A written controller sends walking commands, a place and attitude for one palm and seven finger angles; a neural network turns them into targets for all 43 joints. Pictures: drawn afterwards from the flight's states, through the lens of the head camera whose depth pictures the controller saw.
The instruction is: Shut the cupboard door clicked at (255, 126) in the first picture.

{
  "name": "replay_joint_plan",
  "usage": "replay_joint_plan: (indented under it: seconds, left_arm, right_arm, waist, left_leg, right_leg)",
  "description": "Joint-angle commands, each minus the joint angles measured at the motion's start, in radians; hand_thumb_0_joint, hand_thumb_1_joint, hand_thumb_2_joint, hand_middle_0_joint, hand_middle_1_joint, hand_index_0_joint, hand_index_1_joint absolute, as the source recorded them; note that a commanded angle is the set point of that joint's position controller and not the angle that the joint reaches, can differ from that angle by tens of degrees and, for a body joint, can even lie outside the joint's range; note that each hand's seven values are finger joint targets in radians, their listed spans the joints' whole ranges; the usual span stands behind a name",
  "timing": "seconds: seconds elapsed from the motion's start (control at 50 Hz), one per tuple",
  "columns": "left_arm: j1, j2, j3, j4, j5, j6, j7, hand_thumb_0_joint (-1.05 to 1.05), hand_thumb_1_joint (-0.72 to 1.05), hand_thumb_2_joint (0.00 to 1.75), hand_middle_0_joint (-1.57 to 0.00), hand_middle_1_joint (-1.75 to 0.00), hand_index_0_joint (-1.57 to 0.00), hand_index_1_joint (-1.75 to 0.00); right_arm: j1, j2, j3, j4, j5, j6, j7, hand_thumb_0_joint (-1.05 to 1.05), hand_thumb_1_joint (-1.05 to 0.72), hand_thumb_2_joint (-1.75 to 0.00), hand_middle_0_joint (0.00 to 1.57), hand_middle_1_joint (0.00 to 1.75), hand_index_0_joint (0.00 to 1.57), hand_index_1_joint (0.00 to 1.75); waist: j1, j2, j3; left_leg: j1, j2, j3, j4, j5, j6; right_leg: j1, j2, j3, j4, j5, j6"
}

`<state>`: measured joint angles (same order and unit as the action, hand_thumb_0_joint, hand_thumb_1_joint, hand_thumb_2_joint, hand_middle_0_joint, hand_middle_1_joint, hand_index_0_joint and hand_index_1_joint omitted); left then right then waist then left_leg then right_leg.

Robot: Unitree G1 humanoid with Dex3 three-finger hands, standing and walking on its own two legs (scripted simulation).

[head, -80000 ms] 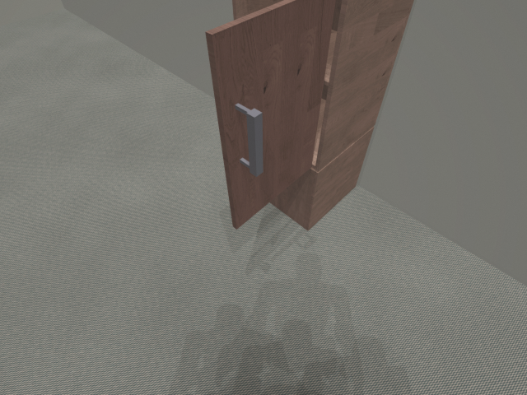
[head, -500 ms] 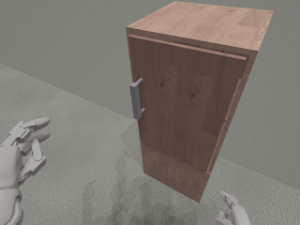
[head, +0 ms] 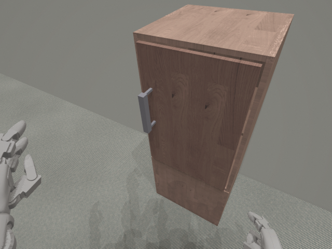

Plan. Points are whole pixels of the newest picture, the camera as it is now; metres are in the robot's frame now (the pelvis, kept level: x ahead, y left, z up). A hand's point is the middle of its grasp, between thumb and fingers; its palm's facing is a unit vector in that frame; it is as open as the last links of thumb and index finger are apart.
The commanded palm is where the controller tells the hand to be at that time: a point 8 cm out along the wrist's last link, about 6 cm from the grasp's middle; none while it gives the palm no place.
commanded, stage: step back with the hand held close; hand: left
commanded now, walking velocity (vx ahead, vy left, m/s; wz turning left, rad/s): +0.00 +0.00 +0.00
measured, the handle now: (148, 111) +0.60 +0.14 +0.00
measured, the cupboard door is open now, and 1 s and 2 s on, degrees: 0 0 0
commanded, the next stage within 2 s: stop stepping back and stand still in 1.44 s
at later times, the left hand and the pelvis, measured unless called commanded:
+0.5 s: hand (26, 184) +0.18 +0.28 +0.16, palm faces +0.39 -0.77 -0.50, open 7.4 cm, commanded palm +0.12 +0.31 +0.17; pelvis -0.03 +0.01 -0.01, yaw -1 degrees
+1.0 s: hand out of the picture +0.08 +0.31 +0.16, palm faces +0.51 -0.72 -0.46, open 7.4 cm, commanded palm +0.02 +0.34 +0.17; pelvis -0.10 +0.03 -0.02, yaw +3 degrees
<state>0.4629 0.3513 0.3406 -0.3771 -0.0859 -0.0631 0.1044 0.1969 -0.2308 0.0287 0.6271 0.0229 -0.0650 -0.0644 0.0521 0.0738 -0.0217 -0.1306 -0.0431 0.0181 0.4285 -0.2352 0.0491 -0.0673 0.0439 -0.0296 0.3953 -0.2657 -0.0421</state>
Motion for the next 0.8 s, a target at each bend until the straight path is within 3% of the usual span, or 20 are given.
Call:
replay_joint_plan:
  seconds: [0.0, 0.02, 0.04, 0.06, 0.12, 0.18, 0.28, 0.36, 0.38, 0.5, 0.56, 0.58, 0.64, 0.68, 0.72, 0.78]
  left_arm:
    - [-0.039, 0.170, 0.114, -0.138, -0.013, -0.056, 0.003, 0.00, 0.90, 0.90, -0.20, -0.30, -0.20, -0.30]
    - [-0.054, 0.171, 0.110, -0.155, -0.011, -0.060, 0.003, 0.00, 0.90, 0.90, -0.20, -0.30, -0.20, -0.30]
    - [-0.149, 0.281, 0.210, -0.213, -0.001, -0.099, 0.014, 0.00, 0.90, 0.90, -0.20, -0.30, -0.20, -0.30]
    - [-0.072, 0.221, 0.165, -0.141, -0.003, -0.108, 0.013, 0.00, 0.90, 0.90, -0.20, -0.30, -0.20, -0.30]
    - [-0.039, 0.211, 0.140, -0.159, 0.007, -0.127, 0.018, 0.00, 0.90, 0.90, -0.20, -0.30, -0.20, -0.30]
    - [-0.029, 0.232, 0.151, -0.222, 0.008, -0.135, 0.029, 0.00, 0.90, 0.90, -0.20, -0.30, -0.20, -0.30]
    - [0.023, 0.288, 0.211, -0.258, 0.002, -0.129, 0.045, 0.00, 0.90, 0.90, -0.20, -0.30, -0.20, -0.30]
    - [0.059, 0.271, 0.206, -0.243, -0.001, -0.121, 0.050, 0.00, 0.90, 0.90, -0.20, -0.30, -0.20, -0.30]
    - [0.063, 0.280, 0.216, -0.247, -0.002, -0.122, 0.049, 0.00, 0.90, 0.90, -0.20, -0.30, -0.20, -0.30]
    - [0.097, 0.254, 0.191, -0.224, 0.001, -0.128, 0.054, 0.00, 0.90, 0.90, -0.20, -0.30, -0.20, -0.30]
    - [0.074, 0.252, 0.187, -0.229, 0.011, -0.139, 0.060, 0.00, 0.90, 0.90, -0.20, -0.30, -0.20, -0.30]
    - [0.054, 0.276, 0.209, -0.249, 0.016, -0.148, 0.062, 0.00, 0.90, 0.90, -0.20, -0.30, -0.20, -0.30]
    - [0.024, 0.254, 0.195, -0.266, 0.037, -0.167, 0.067, 0.00, 0.90, 0.90, -0.20, -0.30, -0.20, -0.30]
    - [-0.003, 0.276, 0.221, -0.293, 0.050, -0.180, 0.068, 0.00, 0.90, 0.90, -0.20, -0.30, -0.20, -0.30]
    - [-0.035, 0.254, 0.205, -0.325, 0.060, -0.192, 0.067, 0.00, 0.90, 0.90, -0.20, -0.30, -0.20, -0.30]
    - [-0.016, 0.279, 0.244, -0.323, 0.067, -0.200, 0.064, 0.00, 0.90, 0.90, -0.20, -0.30, -0.20, -0.30]
  right_arm:
    - [-0.139, -0.099, -0.042, -0.171, 0.002, -0.043, -0.003, 0.00, -0.90, -0.90, 0.20, 0.30, 0.20, 0.30]
    - [-0.138, -0.099, -0.045, -0.172, 0.002, -0.040, -0.001, 0.00, -0.90, -0.90, 0.20, 0.30, 0.20, 0.30]
    - [-0.128, -0.132, -0.061, -0.196, 0.012, -0.023, -0.002, 0.00, -0.90, -0.90, 0.20, 0.30, 0.20, 0.30]
    - [-0.126, -0.121, -0.059, -0.176, 0.003, -0.014, -0.007, 0.00, -0.90, -0.90, 0.20, 0.30, 0.20, 0.30]
    - [-0.123, -0.116, -0.063, -0.177, 0.002, 0.005, -0.005, 0.00, -0.90, -0.90, 0.20, 0.30, 0.20, 0.30]
    - [-0.123, -0.124, -0.071, -0.185, 0.005, 0.019, -0.011, 0.00, -0.90, -0.90, 0.20, 0.30, 0.20, 0.30]
    - [-0.123, -0.132, -0.078, -0.214, 0.006, 0.053, -0.029, 0.00, -0.90, -0.90, 0.20, 0.30, 0.20, 0.30]
    - [-0.108, -0.131, -0.080, -0.232, 0.011, 0.076, -0.030, 0.00, -0.90, -0.90, 0.20, 0.30, 0.20, 0.30]
    - [-0.112, -0.137, -0.083, -0.233, 0.008, 0.076, -0.032, 0.00, -0.90, -0.90, 0.20, 0.30, 0.20, 0.30]
    - [-0.109, -0.135, -0.078, -0.238, 0.012, 0.078, -0.032, 0.00, -0.90, -0.90, 0.20, 0.30, 0.20, 0.30]
    - [-0.107, -0.140, -0.076, -0.241, 0.010, 0.069, -0.033, 0.00, -0.90, -0.90, 0.20, 0.30, 0.20, 0.30]
    - [-0.114, -0.150, -0.079, -0.240, 0.006, 0.063, -0.035, 0.00, -0.90, -0.90, 0.20, 0.30, 0.20, 0.30]
    - [-0.101, -0.151, -0.074, -0.242, 0.002, 0.048, -0.038, 0.00, -0.90, -0.90, 0.20, 0.30, 0.20, 0.30]
    - [-0.103, -0.161, -0.079, -0.240, -0.005, 0.035, -0.043, 0.00, -0.90, -0.90, 0.20, 0.30, 0.20, 0.30]
    - [-0.087, -0.155, -0.078, -0.240, -0.008, 0.020, -0.041, 0.00, -0.90, -0.90, 0.20, 0.30, 0.20, 0.30]
    - [-0.078, -0.160, -0.087, -0.229, -0.017, 0.002, -0.037, 0.00, -0.90, -0.90, 0.20, 0.30, 0.20, 0.30]
  waist:
    - [0.010, -0.052, -0.004]
    - [0.006, -0.052, -0.013]
    - [-0.028, -0.025, -0.006]
    - [-0.035, -0.064, -0.010]
    - [-0.039, -0.086, -0.052]
    - [-0.042, -0.028, -0.121]
    - [-0.040, -0.025, -0.182]
    - [-0.046, -0.057, -0.165]
    - [-0.043, -0.033, -0.166]
    - [-0.048, -0.054, -0.119]
    - [-0.052, -0.051, -0.070]
    - [-0.051, -0.026, -0.067]
    - [-0.054, 0.017, -0.036]
    - [-0.050, 0.064, -0.043]
    - [-0.052, 0.089, -0.048]
    - [-0.046, 0.088, -0.076]
  left_leg:
    - [0.008, 0.063, -0.037, -0.063, 0.194, -0.018]
    - [0.011, 0.063, -0.039, -0.062, 0.191, -0.018]
    - [-0.042, 0.083, -0.072, 0.006, 0.099, 0.009]
    - [-0.040, 0.078, -0.079, 0.040, 0.085, 0.010]
    - [-0.060, 0.077, -0.072, 0.083, 0.104, 0.002]
    - [-0.047, 0.088, -0.071, 0.077, 0.190, -0.003]
    - [-0.048, 0.120, -0.087, 0.062, 0.411, -0.007]
    - [-0.097, 0.135, -0.105, 0.048, 0.398, -0.011]
    - [-0.103, 0.137, -0.108, 0.036, 0.380, -0.011]
    - [-0.230, 0.155, -0.139, -0.020, 0.144, 0.006]
    - [-0.328, 0.159, -0.162, -0.066, -0.085, 0.022]
    - [-0.367, 0.165, -0.175, -0.087, -0.161, 0.029]
    - [-0.494, 0.189, -0.220, -0.146, -0.342, 0.051]
    - [-0.581, 0.211, -0.250, -0.188, -0.420, 0.067]
    - [-0.619, 0.226, -0.269, -0.210, -0.458, 0.072]
    - [-0.643, 0.237, -0.287, -0.216, -0.490, 0.075]
  right_leg:
    - [-0.060, -0.055, 0.033, -0.077, 0.187, 0.021]
    - [-0.061, -0.054, 0.032, -0.076, 0.183, 0.022]
    - [-0.134, -0.121, 0.144, -0.122, 0.176, 0.025]
    - [-0.159, -0.156, 0.161, -0.135, 0.170, 0.016]
    - [-0.158, -0.202, 0.170, -0.105, 0.248, 0.008]
    - [-0.126, -0.202, 0.149, -0.040, 0.365, 0.009]
    - [-0.082, -0.155, 0.108, 0.059, 0.498, 0.028]
    - [-0.086, -0.141, 0.112, 0.083, 0.442, 0.021]
    - [-0.092, -0.137, 0.110, 0.081, 0.413, 0.021]
    - [-0.104, -0.126, 0.124, 0.069, 0.208, 0.027]
    - [-0.109, -0.113, 0.135, 0.052, 0.058, 0.028]
    - [-0.089, -0.106, 0.137, 0.053, 0.029, 0.030]
    - [-0.030, -0.078, 0.122, 0.104, -0.052, 0.038]
    - [0.049, -0.050, 0.106, 0.166, -0.021, 0.046]
    - [0.079, -0.030, 0.087, 0.229, 0.015, 0.049]
    - [0.115, -0.007, 0.087, 0.274, 0.034, 0.050]
